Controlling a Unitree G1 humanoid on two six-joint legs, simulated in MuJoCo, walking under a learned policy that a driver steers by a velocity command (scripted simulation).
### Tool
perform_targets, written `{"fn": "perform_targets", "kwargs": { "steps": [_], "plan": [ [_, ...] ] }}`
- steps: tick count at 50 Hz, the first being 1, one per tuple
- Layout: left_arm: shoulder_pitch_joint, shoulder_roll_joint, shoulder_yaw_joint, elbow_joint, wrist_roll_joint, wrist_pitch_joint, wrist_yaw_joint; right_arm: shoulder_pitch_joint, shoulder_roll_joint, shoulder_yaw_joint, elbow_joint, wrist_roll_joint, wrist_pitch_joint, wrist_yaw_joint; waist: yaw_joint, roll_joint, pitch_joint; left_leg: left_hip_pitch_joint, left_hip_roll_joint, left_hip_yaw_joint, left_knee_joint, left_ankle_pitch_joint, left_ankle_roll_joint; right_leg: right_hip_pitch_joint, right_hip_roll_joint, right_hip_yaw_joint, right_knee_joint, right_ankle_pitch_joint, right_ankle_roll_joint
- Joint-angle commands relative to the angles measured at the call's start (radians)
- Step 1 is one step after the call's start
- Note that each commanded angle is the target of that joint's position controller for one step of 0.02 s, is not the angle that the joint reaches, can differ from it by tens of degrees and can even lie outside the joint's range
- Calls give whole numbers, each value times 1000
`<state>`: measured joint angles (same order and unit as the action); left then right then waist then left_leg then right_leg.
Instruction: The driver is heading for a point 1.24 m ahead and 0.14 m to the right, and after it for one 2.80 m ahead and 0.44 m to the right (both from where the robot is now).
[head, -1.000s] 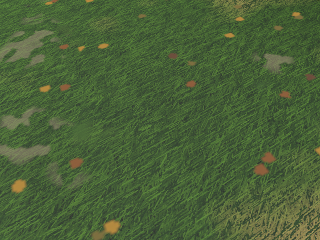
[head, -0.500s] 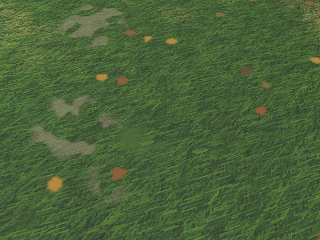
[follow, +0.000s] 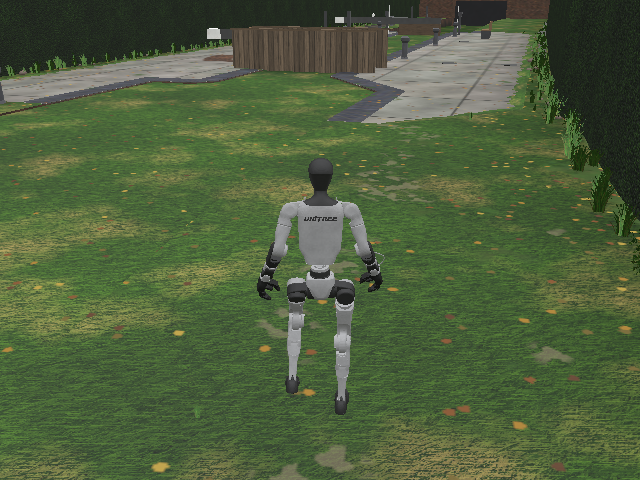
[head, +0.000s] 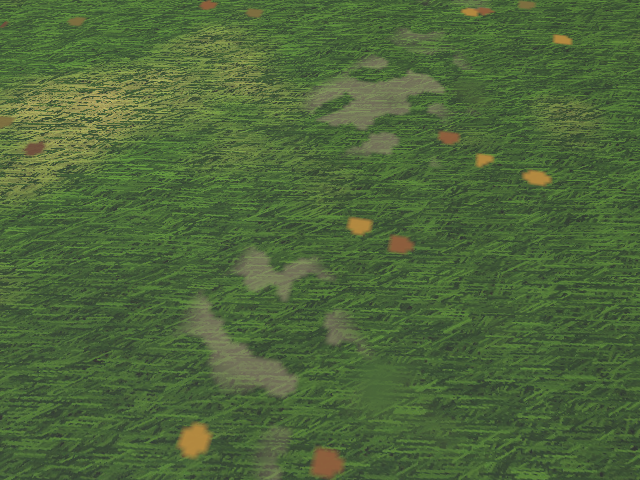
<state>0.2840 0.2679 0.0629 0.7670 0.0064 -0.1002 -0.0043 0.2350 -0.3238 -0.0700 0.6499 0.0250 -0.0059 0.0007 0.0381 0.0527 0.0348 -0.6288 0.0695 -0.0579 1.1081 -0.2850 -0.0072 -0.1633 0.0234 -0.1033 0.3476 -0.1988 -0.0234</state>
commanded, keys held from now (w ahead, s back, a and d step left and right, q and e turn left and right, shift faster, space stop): w+q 0.08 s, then w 0.10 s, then w+e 0.82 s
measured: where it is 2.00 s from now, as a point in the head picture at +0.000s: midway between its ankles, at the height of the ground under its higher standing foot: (412, 247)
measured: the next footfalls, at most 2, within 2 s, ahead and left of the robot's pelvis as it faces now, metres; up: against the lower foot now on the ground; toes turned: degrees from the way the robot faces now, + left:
left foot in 0.26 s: +0.31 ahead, +0.17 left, +0.00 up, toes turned +9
right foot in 0.80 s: +0.62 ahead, -0.06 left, +0.00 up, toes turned -11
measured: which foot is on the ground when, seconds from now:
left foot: up 0.00-0.24, down 0.26-0.82, up 0.84-1.00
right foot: down 0.00-0.26, up 0.28-0.78, down 0.80-1.00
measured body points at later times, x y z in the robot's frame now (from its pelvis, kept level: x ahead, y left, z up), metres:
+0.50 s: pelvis +0.28 +0.08 +0.00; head +0.30 +0.10 +0.45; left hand +0.37 +0.37 -0.12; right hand +0.38 -0.19 -0.10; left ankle +0.27 +0.16 -0.74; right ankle +0.33 -0.09 -0.66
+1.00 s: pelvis +0.56 +0.02 +0.00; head +0.60 +0.00 +0.44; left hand +0.73 +0.27 -0.11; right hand +0.66 -0.29 -0.10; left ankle +0.60 +0.19 -0.66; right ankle +0.58 -0.05 -0.74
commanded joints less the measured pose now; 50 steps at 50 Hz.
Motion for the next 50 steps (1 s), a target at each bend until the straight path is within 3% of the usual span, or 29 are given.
{"fn": "perform_targets", "kwargs": {
  "steps": [1, 5, 9, 11, 12, 13, 14, 15, 16, 17, 18, 19, 21, 24, 27, 31, 35, 37, 38, 39, 40, 41, 42, 43, 44, 45, 46, 47, 50],
  "plan": [
    [-59, 156, 39, -50, -1, -17, 4, -21, -28, -3, -79, -5, -10, 8, -18, -121, -1, -94, 53, -35, -107, 124, -12, 62, -290, 165, -201, 203, -175],
    [-29, 181, 43, -19, -11, -4, 8, -146, -4, 9, -103, -5, -27, 33, 30, -101, 26, -24, 28, 32, -348, 300, 9, 85, -261, 32, -200, 251, -139],
    [39, 216, 51, 29, -36, 15, -1, -225, -10, 9, -141, -3, -34, 48, 36, -102, 59, 12, -7, 62, -483, 220, 58, 185, -307, 11, -177, 329, -131],
    [46, 244, 55, 50, -50, 28, -1, -187, -44, -7, -143, -14, -35, 47, -18, -127, 20, 127, -57, 99, -530, 116, 96, 225, -319, 9, -68, 626, -122],
    [36, 247, 50, 59, -53, 36, 1, -73, -77, -27, -113, -18, -35, 43, -96, -128, -49, 296, -89, 126, -581, 139, 122, 206, -296, -16, 76, 761, -103],
    [43, 217, 34, 65, -49, 37, 3, 90, -128, -54, -62, -19, -33, 31, -177, -118, -143, 562, -94, 121, -593, 205, 148, 85, -250, -38, 276, 735, -73],
    [68, 129, 1, 33, -19, 28, -1, 244, -225, -77, -34, -36, -27, 11, -209, 40, -298, 927, 150, -189, -569, 210, 232, -229, -162, -45, 641, 310, -20],
    [153, 63, -24, 31, -21, 10, -9, 228, -253, -68, -47, -35, -33, 10, -137, 192, -456, 1045, 351, -625, -706, 93, 352, -441, -7, 128, 909, -411, 15],
    [47, 182, 11, 30, -56, 2, -13, 200, -161, -45, -47, -32, -43, 17, -184, 66, -372, 956, 325, -558, -757, 57, 305, -522, -46, 231, 981, -385, 11],
    [-18, 188, 16, 0, -69, -1, -14, 149, -134, -34, -32, -28, -51, 18, -156, 68, -211, 819, 291, -384, -776, 120, 266, -572, -89, 202, 955, -300, 4],
    [-38, 167, 13, 2, -51, 0, -6, 88, -101, -26, -22, -25, -58, 20, -116, 23, -144, 701, 243, -283, -800, 171, 236, -548, -131, 189, 894, -214, 7],
    [-25, 161, 18, 11, -37, 10, -3, 40, -67, -17, -22, -28, -66, 23, -81, 43, -96, 608, 206, -198, -837, 218, 218, -505, -156, 191, 851, -147, 15],
    [40, 124, 15, 38, -42, 39, -3, -1, -41, -16, -12, -37, -89, 22, -37, 56, -87, 513, 184, -110, -913, 247, 217, -416, -173, 195, 838, -58, 30],
    [6, 91, 13, 28, -40, 63, 3, -8, -47, -23, 24, -45, -110, 13, -24, 17, -25, 478, 179, 8, -968, 330, 213, -472, -171, 213, 772, 29, 50],
    [-63, 76, 10, 4, -33, 59, -5, 9, -57, -26, 52, -47, -110, -1, -40, 4, 10, 515, 160, 106, -985, 357, 193, -522, -157, 217, 603, 179, 53],
    [-192, 46, -8, -43, -26, 51, -32, 47, -94, -37, 84, -35, -98, -13, -91, -22, 57, 568, 175, 193, -1001, 374, 176, -512, -139, 137, 391, 288, 31],
    [-276, 53, -10, -104, -26, 50, -58, 94, -118, -48, 120, -15, -66, -18, -111, -23, 78, 721, 217, 234, -926, 507, 160, -560, -117, 81, 297, 190, -15],
    [-253, 76, 2, -121, -28, 54, -67, 77, -145, -55, 119, -10, -49, -25, -77, 8, 33, 761, 218, 262, -819, 808, 138, -478, -64, 25, 286, 97, -52],
    [-207, 98, 13, -119, -29, 58, -66, 68, -160, -58, 116, -7, -41, -30, -45, 30, -10, 772, 215, 272, -729, 977, 126, -403, -25, -6, 296, 42, -74],
    [-108, 133, 34, -102, -32, 62, -63, 55, -170, -59, 112, -4, -32, -33, 14, 38, -68, 751, 202, 282, -581, 1072, 110, -273, 16, -23, 291, 10, -102],
    [50, 187, 65, -67, -34, 65, -50, 35, -164, -54, 107, 1, -30, -36, 104, 15, -149, 646, 161, 301, -361, 1001, 75, -31, 51, -8, 216, 67, -142],
    [163, 280, 94, -46, -35, 78, -26, 67, -102, -31, 89, -27, -43, -36, 124, -142, -232, 383, 96, 296, -41, 512, 26, 258, -104, 255, 195, 100, -205],
    [102, 337, 98, -79, -37, 67, -26, 129, 7, 5, 39, -37, -76, -21, 11, -337, -341, -29, -142, 133, 307, -290, -35, 540, -333, 859, 42, -90, -421],
    [115, 249, 71, -93, -30, 54, -34, 25, -84, -9, 28, -5, -116, -3, 88, -181, -380, -133, -94, -63, 344, -275, -3, 555, -349, 911, -59, -150, -392],
    [88, 203, 60, -90, -25, 42, -33, -49, -102, -12, 1, 25, -134, 5, 81, -136, -246, -173, -52, -55, 293, -195, 22, 448, -320, 765, -66, -108, -348],
    [26, 180, 52, -94, -27, 34, -35, -59, -88, -8, 3, 10, -141, -1, 25, -40, -141, -143, -6, -46, 188, -123, 28, 288, -273, 645, -66, 8, -312],
    [-31, 141, 41, -105, -27, 30, -30, -57, -100, -16, 14, -19, -137, -8, -9, -38, -105, -80, 26, -44, 97, -83, 20, 180, -237, 559, -72, 114, -291],
    [-59, 131, 35, -123, -14, 30, -24, -38, -102, -21, 19, -28, -126, -6, -37, -65, -87, -17, 39, -47, 65, -53, 10, 99, -213, 517, -92, 188, -288],
    [-54, 158, 42, -125, -17, 27, -7, -32, -68, -14, 14, -41, -96, -7, -56, -71, -64, 26, 36, -11, -68, 0, -41, -22, -179, 430, -122, 325, -290]
  ]
}}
